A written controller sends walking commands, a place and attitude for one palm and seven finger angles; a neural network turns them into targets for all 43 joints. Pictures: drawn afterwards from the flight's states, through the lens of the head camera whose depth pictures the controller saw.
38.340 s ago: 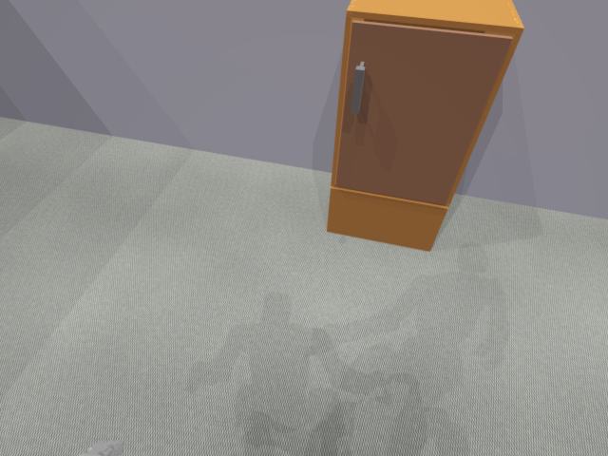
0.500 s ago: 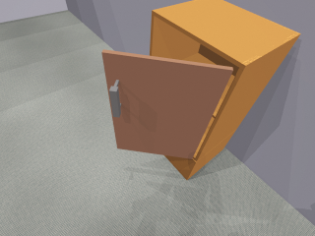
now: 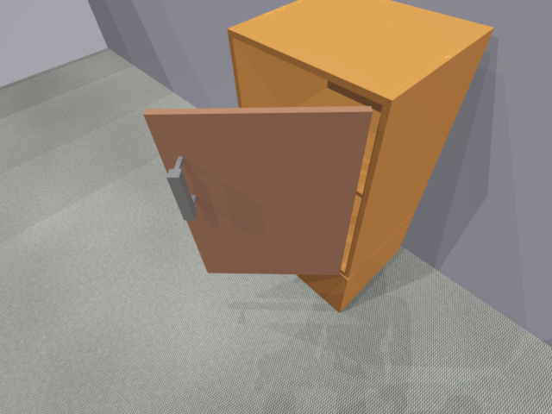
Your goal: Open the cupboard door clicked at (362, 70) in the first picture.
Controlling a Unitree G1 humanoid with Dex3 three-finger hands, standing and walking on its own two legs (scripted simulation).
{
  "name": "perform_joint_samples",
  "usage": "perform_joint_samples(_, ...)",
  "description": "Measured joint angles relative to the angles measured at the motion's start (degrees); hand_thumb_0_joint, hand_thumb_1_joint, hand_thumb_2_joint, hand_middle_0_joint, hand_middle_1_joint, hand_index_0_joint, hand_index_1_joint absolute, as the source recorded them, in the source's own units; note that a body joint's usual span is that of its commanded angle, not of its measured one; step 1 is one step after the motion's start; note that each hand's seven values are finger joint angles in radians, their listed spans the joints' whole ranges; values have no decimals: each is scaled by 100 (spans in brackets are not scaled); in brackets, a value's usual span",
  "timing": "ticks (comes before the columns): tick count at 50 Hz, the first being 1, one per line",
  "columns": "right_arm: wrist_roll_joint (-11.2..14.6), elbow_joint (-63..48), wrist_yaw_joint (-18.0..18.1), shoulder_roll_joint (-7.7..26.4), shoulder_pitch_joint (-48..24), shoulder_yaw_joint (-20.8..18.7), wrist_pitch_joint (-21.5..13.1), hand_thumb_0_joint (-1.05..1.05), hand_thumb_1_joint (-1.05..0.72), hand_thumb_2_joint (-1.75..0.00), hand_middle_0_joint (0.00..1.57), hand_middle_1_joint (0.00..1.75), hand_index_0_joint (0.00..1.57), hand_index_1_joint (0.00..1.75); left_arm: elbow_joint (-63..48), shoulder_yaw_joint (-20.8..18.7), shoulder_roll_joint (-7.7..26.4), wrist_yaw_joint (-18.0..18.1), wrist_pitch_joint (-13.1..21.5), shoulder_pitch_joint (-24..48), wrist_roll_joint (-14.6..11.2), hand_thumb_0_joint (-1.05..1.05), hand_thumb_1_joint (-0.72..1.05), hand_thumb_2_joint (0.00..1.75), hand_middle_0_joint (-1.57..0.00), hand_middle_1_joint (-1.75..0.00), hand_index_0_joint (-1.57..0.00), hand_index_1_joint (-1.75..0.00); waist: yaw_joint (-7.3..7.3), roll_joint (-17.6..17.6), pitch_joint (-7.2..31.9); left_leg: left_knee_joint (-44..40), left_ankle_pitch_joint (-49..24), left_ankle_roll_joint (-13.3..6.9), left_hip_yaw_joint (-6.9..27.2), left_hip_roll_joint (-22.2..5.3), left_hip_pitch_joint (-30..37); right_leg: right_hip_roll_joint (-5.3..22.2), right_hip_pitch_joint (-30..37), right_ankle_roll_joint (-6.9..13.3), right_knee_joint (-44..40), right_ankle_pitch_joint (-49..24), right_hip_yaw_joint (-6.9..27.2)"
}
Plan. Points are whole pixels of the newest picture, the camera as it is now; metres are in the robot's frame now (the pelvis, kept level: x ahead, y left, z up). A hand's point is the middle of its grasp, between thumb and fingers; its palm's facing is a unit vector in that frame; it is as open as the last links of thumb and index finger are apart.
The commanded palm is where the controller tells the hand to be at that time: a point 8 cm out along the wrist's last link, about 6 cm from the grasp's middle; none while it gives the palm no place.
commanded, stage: look again from close up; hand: left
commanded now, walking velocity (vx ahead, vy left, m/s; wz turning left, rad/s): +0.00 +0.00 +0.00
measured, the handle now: (185, 188) +0.56 +0.22 -0.04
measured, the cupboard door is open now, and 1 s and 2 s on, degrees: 44 44 44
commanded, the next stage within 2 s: raise the hand with hooked fingers in 0.30 s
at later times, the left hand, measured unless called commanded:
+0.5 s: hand out of the picture +0.07 +0.17 -0.11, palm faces +0.23 -0.94 -0.23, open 7.2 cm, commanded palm +0.09 +0.21 -0.06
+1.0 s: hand out of the picture +0.13 +0.21 -0.05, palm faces +0.06 -1.00 -0.06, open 9.6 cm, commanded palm +0.13 +0.26 -0.05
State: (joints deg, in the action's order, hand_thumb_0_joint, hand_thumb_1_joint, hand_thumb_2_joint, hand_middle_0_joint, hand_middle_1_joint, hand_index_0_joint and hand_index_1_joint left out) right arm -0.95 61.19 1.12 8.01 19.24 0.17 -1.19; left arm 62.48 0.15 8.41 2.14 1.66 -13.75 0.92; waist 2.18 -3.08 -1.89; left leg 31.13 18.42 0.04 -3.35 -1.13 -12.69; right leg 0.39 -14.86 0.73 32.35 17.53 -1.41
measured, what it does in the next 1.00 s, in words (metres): lowers itself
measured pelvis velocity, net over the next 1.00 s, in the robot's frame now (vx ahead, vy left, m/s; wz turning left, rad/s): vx -0.06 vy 0.00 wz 0.05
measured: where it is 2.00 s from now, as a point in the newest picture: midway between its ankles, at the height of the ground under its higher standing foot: outside the picture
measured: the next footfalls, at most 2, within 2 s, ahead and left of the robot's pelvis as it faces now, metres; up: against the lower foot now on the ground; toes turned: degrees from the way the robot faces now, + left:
none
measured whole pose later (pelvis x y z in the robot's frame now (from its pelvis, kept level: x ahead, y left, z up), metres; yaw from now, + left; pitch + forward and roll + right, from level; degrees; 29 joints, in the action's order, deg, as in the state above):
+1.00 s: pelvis -0.06 +0.00 -0.10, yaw +3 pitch +14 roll -3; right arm 0.6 28.7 1.8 13.5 7.3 -0.4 -13.7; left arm 1.0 -9.6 12.7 -19.1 32.2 -22.9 -15.0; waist -3.3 0.4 6.6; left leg 73.2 32.2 -0.2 2.5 -1.1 -54.7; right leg 1.6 -53.3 1.0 69.6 29.9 -6.1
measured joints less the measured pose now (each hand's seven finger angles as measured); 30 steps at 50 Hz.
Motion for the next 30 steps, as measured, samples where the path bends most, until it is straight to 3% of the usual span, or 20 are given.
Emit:
perform_joint_samples(8,-13,44,23,129,-154,14,83,2,-93,-90,20,29,20,29,-14,25,-18,-4,-13,-96,-10,0,94,90,-20,-30,-20,-30,-110,-36,177,-236,-103,105,49,-22,284,-28,212,107,-47,26,-52)
perform_joint_samples(21,27,173,-4,160,-202,41,84,0,-92,-90,19,29,20,29,79,28,-54,-32,12,-327,-5,0,92,90,-20,-30,-20,-30,-219,141,55,-337,-233,203,120,-184,251,-183,294,217,-390,-167,-153)
perform_joint_samples(22,99,-23,27,185,-148,73,27,0,-91,-90,20,29,20,29,-757,-14,-40,7,-324,-621,-264,1,93,89,-20,-30,-21,-30,-246,146,7,-280,-308,126,152,-196,226,-213,260,210,-358,-177,-136)
perform_joint_samples(23,146,-237,127,210,-48,89,-216,1,-91,-90,20,29,20,29,-1753,-90,13,50,-413,-976,-448,2,94,89,-21,-31,-21,-30,-292,163,-15,-309,-242,136,141,-200,259,-221,225,215,-290,-157,-109)
perform_joint_samples(26,296,-644,344,389,42,1,-928,1,-91,-90,20,29,20,30,-3745,-135,100,325,54,-1404,-857,3,94,89,-21,-32,-21,-32,-270,73,129,-201,-120,192,234,-111,123,-120,114,191,-129,-61,-192)
perform_joint_samples(28,322,-948,399,549,-112,-79,-1204,1,-91,-90,20,29,20,30,-4511,-234,74,264,401,-1266,-1045,3,91,88,-21,-33,-21,-33,-183,-20,272,28,-82,147,313,-38,-154,-37,-110,145,67,8,-265)
perform_joint_samples(30,276,-1306,391,674,-362,-161,-1392,1,-91,-90,20,29,20,30,-4780,-380,69,32,980,-900,-1115,3,88,86,-21,-35,-21,-35,-98,-52,447,392,11,104,346,16,-603,31,-540,116,424,115,-293)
